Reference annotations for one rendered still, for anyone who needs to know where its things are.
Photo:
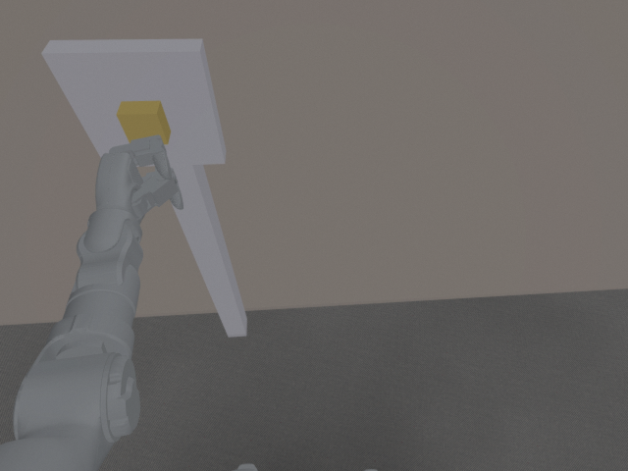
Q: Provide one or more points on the button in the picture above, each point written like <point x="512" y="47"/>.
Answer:
<point x="141" y="119"/>

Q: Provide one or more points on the left robot hand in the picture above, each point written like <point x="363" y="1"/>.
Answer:
<point x="120" y="185"/>

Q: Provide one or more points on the robot left upper arm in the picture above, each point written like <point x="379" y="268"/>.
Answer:
<point x="71" y="411"/>

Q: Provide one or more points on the left robot forearm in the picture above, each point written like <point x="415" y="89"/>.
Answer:
<point x="102" y="305"/>

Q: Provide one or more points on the panel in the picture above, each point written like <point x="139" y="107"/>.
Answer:
<point x="97" y="75"/>

